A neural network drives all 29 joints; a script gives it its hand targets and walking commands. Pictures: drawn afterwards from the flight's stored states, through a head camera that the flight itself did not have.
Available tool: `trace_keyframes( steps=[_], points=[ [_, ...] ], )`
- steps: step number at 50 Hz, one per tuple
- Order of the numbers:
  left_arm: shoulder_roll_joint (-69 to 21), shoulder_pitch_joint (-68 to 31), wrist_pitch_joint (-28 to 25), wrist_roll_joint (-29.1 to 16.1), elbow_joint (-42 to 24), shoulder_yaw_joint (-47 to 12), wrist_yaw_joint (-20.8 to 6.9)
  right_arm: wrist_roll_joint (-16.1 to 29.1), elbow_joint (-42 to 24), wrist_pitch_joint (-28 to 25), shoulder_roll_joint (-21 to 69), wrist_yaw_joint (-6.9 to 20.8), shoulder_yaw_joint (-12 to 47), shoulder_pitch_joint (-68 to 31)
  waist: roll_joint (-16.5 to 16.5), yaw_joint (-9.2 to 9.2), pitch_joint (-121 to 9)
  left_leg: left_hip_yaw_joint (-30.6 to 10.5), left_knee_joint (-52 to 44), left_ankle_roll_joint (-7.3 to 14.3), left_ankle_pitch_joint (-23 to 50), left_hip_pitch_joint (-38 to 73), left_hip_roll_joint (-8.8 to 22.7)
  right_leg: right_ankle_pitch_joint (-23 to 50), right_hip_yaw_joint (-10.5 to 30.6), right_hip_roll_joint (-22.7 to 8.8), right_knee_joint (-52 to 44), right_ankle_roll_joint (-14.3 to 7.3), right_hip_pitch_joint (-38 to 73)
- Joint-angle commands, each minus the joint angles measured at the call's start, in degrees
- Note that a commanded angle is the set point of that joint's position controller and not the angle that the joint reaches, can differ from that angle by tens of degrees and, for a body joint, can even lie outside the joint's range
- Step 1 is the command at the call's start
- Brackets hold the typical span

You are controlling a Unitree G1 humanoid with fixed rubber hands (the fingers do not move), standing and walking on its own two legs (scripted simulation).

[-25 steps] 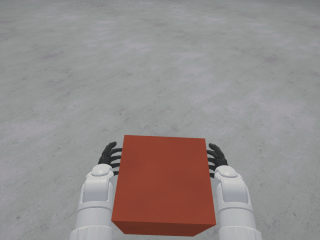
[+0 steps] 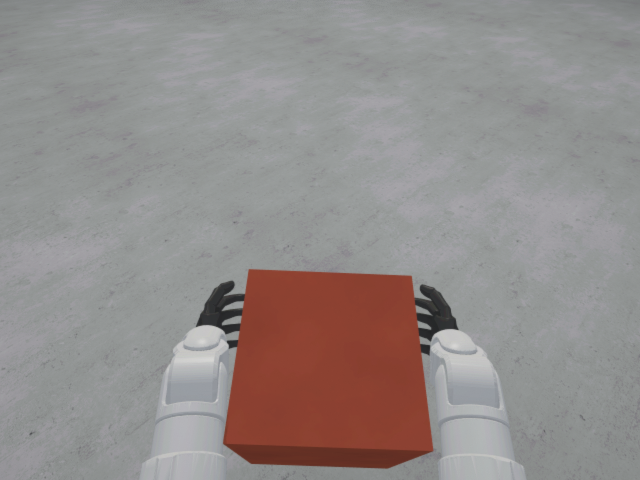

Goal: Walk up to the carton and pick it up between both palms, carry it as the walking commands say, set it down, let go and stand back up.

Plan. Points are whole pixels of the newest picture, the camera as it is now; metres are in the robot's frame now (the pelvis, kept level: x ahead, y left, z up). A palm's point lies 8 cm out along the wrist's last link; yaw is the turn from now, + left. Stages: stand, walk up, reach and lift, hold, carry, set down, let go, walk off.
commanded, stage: reach and lift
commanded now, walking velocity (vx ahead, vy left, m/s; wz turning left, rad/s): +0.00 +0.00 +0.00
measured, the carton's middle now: (324, 377) +0.29 +0.00 -0.03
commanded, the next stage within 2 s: hold in 0.46 s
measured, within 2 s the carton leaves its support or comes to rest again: neither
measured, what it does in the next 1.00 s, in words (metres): stands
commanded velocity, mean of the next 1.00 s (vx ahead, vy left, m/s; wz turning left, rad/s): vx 0.00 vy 0.04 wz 0.13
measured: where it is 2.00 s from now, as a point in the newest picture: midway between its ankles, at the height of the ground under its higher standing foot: outside the picture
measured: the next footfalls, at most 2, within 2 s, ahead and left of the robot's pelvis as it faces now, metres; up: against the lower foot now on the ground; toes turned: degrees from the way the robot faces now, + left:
left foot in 1.50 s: +0.01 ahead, +0.27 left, +0.00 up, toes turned +27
right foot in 1.84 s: +0.03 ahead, +0.13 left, +0.00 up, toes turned +18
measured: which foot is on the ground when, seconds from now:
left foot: down 0.00-1.00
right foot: down 0.00-1.00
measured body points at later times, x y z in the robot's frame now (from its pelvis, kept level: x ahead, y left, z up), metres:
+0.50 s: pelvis +0.00 +0.00 +0.00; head -0.03 +0.00 +0.45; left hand +0.30 +0.15 +0.04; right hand +0.30 -0.15 +0.04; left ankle +0.02 +0.14 -0.75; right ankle +0.02 -0.14 -0.75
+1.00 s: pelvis -0.01 +0.02 -0.02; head -0.04 +0.03 +0.42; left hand +0.30 +0.18 +0.04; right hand +0.30 -0.12 +0.05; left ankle +0.02 +0.14 -0.75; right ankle +0.02 -0.14 -0.75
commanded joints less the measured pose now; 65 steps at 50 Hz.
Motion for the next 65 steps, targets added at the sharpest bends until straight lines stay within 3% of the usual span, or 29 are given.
trace_keyframes(
  steps=[1,20,40,41,44,46,47,48,49,50,51,52,53,55,57,59,60,61,62,63,64,65],
  points=[
    [-50.0,-25.3,-1.9,-14.9,-2.1,-29.3,-13.8,15.2,-2.3,-2.0,49.2,14.3,30.4,-26.6,-0.2,0.12,-16.9,0.4,-1.8,1.3,8.2,3.4,-8.0,7.7,-0.4,7.8,-1.6,-1.1,4.6],
    [-49.3,-20.3,-1.0,-16.4,-6.8,-31.8,-13.1,16.1,-6.6,-1.0,48.9,13.3,32.6,-20.6,-0.2,-0.09,-15.4,-0.3,-1.8,1.4,8.7,3.5,-8.1,8.0,-0.4,7.8,-1.3,-1.1,4.7],
    [-49.1,-21.0,-0.8,-17.1,-7.3,-32.5,-13.3,16.7,-6.4,-0.6,50.0,13.0,32.9,-20.8,-0.3,-0.12,-13.2,-0.3,-1.7,1.8,1.4,1.8,-7.9,0.9,-0.8,7.3,-1.0,-1.4,2.2],
    [-50.1,-23.5,-0.3,-19.0,-7.5,-35.2,-12.9,18.6,-7.0,-0.2,50.6,12.8,34.2,-24.0,0.0,0.3,-21.7,-0.1,8.3,1.1,-2.3,-4.5,3.9,-0.6,-0.5,-6.7,6.0,-1.0,-3.2],
    [-50.0,-22.4,0.7,-19.1,-5.7,-34.4,-11.8,20.2,-6.1,1.3,52.4,12.4,37.5,-25.8,-7.1,0.88,-19.8,0.5,17.7,1.3,-9.6,-17.4,0.6,-6.7,7.5,-12.4,5.2,-3.8,-6.9],
    [-52.1,-23.6,1.8,-21.0,-9.0,-36.7,-10.4,22.3,-8.3,2.8,53.4,12.1,40.2,-26.9,-12.5,1.09,-19.1,2.2,24.0,1.3,-16.0,-20.1,-1.1,-5.1,12.2,-17.1,3.9,-6.9,-10.1],
    [-52.7,-24.1,2.7,-22.1,-11.9,-38.2,-9.5,23.9,-10.4,3.8,53.6,11.7,41.6,-27.1,-12.4,0.85,-19.6,2.2,23.4,1.8,-16.2,-19.4,-0.7,-1.4,11.7,-18.0,5.4,-7.1,-11.9],
    [-52.7,-24.0,3.8,-22.9,-14.7,-39.5,-8.6,25.2,-12.8,4.8,53.4,11.1,42.9,-26.8,-11.2,0.5,-20.5,2.3,20.3,2.3,-14.7,-17.2,-0.7,2.1,9.1,-17.1,8.2,-6.2,-13.9],
    [-52.4,-23.5,5.2,-23.8,-17.4,-40.9,-7.8,26.0,-14.9,6.0,52.9,10.4,43.7,-25.7,-8.4,0.17,-21.4,1.6,15.9,2.8,-12.3,-15.4,-1.0,3.1,4.6,-14.2,12.6,-4.3,-15.6],
    [-51.4,-22.4,6.9,-24.4,-19.5,-42.1,-7.0,26.6,-16.6,7.4,51.6,9.4,44.1,-24.5,-1.8,-0.13,-21.6,-2.9,9.2,4.1,-7.9,-14.2,1.3,0.5,-0.4,-11.0,19.5,-1.3,-18.1],
    [-50.5,-22.0,8.6,-24.9,-22.0,-43.5,-6.3,26.6,-17.7,8.8,49.4,8.4,44.0,-22.6,10.4,-0.51,-22.3,-13.8,6.3,7.0,3.1,-10.7,9.0,-7.9,-6.5,-5.3,30.0,2.0,-25.3],
    [-49.7,-22.8,10.2,-25.6,-24.6,-44.7,-5.6,26.5,-19.3,10.0,48.7,7.5,44.0,-20.8,18.4,-0.96,-21.9,-20.0,6.2,11.5,14.1,-9.7,13.3,-25.3,-8.5,0.2,38.7,2.9,-30.3],
    [-49.9,-22.5,11.4,-26.6,-26.9,-45.6,-5.0,27.0,-22.4,11.3,49.1,6.7,44.9,-20.0,14.4,-0.77,-22.6,-18.0,7.5,13.3,19.2,-9.6,12.2,-26.6,-4.7,-0.3,43.1,2.1,-30.8],
    [-50.5,-20.7,14.1,-29.9,-33.3,-48.5,-4.0,29.3,-29.4,14.0,50.3,4.7,47.0,-18.7,8.5,-0.1,-24.8,-13.9,10.8,13.4,22.4,-8.5,10.4,-23.8,-4.3,-1.1,41.1,0.9,-31.8],
    [-49.5,-17.1,17.1,-31.4,-36.5,-48.7,-2.5,29.3,-33.6,17.0,49.3,2.7,47.1,-16.2,8.0,0.26,-27.1,-10.3,14.1,12.1,26.0,-8.7,7.7,-19.6,-6.0,-0.7,30.6,0.5,-26.5],
    [-48.1,-12.3,19.9,-31.4,-38.4,-47.0,-1.1,28.6,-36.1,19.8,47.2,0.8,47.0,-10.6,6.3,0.97,-28.7,-6.7,19.8,9.8,23.1,-13.8,4.9,-11.4,-7.5,-0.6,15.3,-0.2,-14.6],
    [-46.9,-8.8,21.2,-30.8,-37.9,-45.0,-0.4,28.3,-36.7,21.1,45.7,0.0,46.5,-8.5,2.6,1.64,-28.5,-4.0,25.1,7.0,15.0,-22.8,2.6,-4.8,-4.7,-4.8,8.8,-0.9,-4.0],
    [-44.5,-6.6,22.3,-30.3,-37.9,-43.2,0.4,28.1,-37.9,22.4,44.6,-0.7,46.0,-7.0,-13.2,1.11,-26.2,1.7,35.0,3.1,-10.9,-38.1,-3.7,9.6,14.6,-22.1,2.8,-5.3,4.4],
    [-44.7,-5.2,22.6,-30.2,-38.6,-42.4,1.3,29.4,-41.9,23.2,44.3,-1.0,47.5,-9.1,-22.4,0.36,-25.3,4.5,49.5,0.6,-25.8,-44.2,-1.4,23.2,25.1,-35.4,4.0,-13.5,2.5],
    [-45.2,-6.0,23.3,-30.8,-41.6,-43.4,2.0,31.7,-43.9,24.1,45.5,-1.5,47.7,-11.3,-12.1,0.36,-23.2,0.2,54.9,0.2,-23.2,-42.1,1.9,22.3,20.7,-32.2,6.1,-13.7,-1.2],
    [-45.0,-7.2,23.8,-30.8,-43.7,-43.4,2.2,32.9,-45.3,24.6,45.7,-1.8,47.8,-12.6,-7.0,0.38,-21.6,0.3,56.3,0.0,-19.9,-40.8,3.0,16.3,14.6,-29.2,6.1,-12.0,-4.9],
    [-44.6,-7.4,24.2,-30.9,-45.4,-43.6,2.6,33.2,-45.4,25.1,45.8,-2.1,47.6,-11.8,-6.1,0.26,-20.7,1.0,53.8,0.0,-16.7,-39.8,3.9,11.3,7.9,-25.7,5.8,-9.3,-6.4]
  ],
)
